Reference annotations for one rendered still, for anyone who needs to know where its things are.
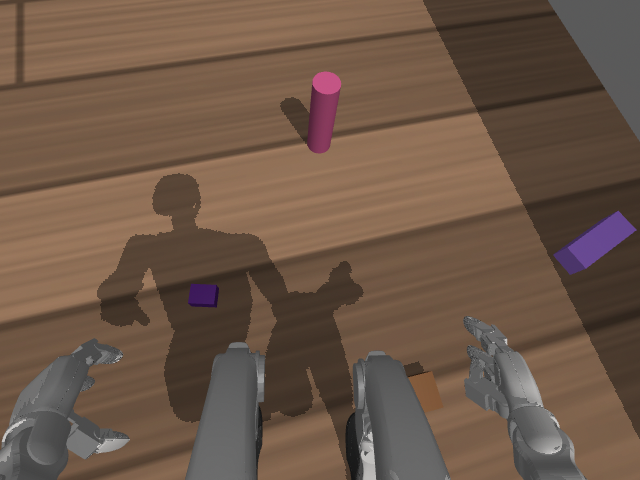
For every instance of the right robot hand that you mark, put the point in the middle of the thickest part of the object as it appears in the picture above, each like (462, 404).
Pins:
(508, 383)

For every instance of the right robot arm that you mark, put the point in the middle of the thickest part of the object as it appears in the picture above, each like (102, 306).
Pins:
(542, 451)

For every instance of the left robot hand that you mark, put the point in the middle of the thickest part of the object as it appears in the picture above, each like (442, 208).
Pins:
(56, 389)

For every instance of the left robot arm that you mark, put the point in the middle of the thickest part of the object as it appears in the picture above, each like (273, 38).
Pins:
(34, 447)

